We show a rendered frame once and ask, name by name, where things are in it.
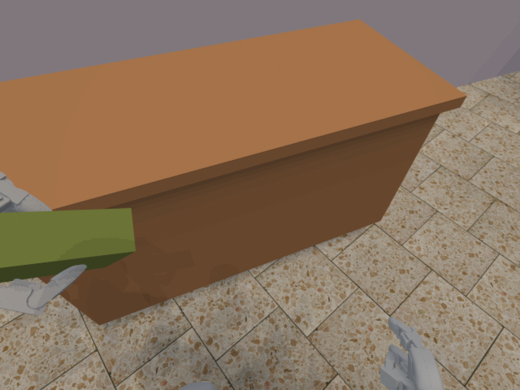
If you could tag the table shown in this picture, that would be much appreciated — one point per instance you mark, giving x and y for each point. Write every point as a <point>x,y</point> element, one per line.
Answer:
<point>231,155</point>

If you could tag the right robot hand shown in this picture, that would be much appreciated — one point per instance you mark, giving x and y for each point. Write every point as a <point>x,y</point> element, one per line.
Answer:
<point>418,370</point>

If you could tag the sponge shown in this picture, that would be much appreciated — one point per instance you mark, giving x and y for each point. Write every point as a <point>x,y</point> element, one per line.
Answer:
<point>42,243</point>

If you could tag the left robot hand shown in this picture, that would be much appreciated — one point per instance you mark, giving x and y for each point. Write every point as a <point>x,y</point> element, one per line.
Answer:
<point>21,295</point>

